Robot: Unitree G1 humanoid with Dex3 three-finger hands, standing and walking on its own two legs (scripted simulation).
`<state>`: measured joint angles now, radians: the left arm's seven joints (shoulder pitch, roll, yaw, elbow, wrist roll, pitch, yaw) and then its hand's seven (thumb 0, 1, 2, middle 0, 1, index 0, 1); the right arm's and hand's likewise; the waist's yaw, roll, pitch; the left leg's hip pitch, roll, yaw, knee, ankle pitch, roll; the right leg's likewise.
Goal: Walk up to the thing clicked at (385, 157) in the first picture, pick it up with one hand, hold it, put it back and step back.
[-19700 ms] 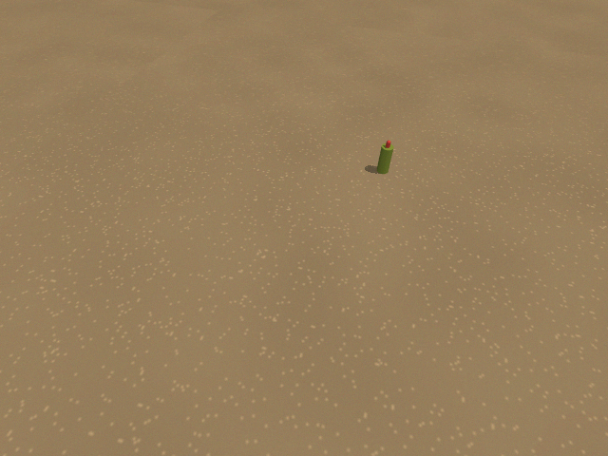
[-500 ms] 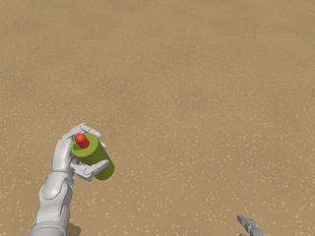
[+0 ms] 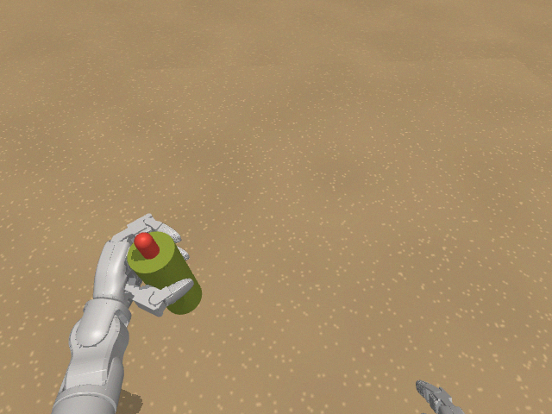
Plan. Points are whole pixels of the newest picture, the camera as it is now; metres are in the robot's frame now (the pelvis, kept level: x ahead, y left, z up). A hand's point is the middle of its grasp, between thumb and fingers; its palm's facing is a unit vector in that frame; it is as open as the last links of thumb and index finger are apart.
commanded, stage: hold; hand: left
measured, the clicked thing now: (165, 271) +0.32 +0.16 +0.04
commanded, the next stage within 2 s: crouch in 0.78 s
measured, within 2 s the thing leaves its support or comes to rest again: neither
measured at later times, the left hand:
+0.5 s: hand (164, 269) +0.32 +0.17 +0.05, palm faces -0.04 -1.00 +0.00, open 9.2 cm
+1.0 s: hand (165, 274) +0.32 +0.16 +0.04, palm faces -0.03 -1.00 -0.01, open 9.1 cm
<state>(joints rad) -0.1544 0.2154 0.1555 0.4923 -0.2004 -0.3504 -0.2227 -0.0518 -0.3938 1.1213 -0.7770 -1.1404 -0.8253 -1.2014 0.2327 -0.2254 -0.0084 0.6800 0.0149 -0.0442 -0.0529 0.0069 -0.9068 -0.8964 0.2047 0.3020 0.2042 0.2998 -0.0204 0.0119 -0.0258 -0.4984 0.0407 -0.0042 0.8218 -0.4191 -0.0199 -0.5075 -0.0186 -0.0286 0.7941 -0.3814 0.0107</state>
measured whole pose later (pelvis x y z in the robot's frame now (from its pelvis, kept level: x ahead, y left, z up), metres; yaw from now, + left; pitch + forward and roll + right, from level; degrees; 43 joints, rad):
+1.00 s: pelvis +0.00 +0.00 +0.00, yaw +0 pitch +6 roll -1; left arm -0.15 0.21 0.15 0.52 -0.18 -0.37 -0.21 -0.05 -0.39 1.10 -0.78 -1.13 -0.83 -1.18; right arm 0.23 -0.23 -0.01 0.68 0.01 -0.06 -0.04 0.01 -0.90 -0.90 0.20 0.30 0.20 0.30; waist -0.02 0.01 -0.03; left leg -0.52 0.04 0.00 0.84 -0.42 -0.02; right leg -0.53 -0.02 -0.03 0.81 -0.38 0.01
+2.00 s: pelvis -0.09 +0.00 -0.34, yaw -2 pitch +33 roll -3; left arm -0.71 0.40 0.43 1.17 -0.06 -0.80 -0.23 -0.05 -0.35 1.08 -0.76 -1.13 -0.82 -1.19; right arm 0.10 -0.28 0.04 0.72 -0.12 -0.05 0.09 0.00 -0.91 -0.91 0.20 0.30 0.20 0.30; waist -0.16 -0.03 -0.11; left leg -2.07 0.01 -0.09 2.21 -0.70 -0.03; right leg -2.07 -0.04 -0.03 2.15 -0.65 0.01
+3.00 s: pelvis -0.10 +0.02 -0.43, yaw -8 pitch +25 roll -12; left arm -0.79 0.65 0.46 1.28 -0.03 -0.84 -0.14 -0.05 -0.34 1.08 -0.77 -1.12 -0.82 -1.18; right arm 0.02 -0.34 0.26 0.66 -0.23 0.04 0.14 0.00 -0.92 -0.90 0.21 0.30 0.21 0.30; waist -0.27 -0.10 0.13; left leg -2.26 -0.01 -0.21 2.53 -0.72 -0.01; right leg -2.18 -0.01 -0.12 2.36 -0.62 0.05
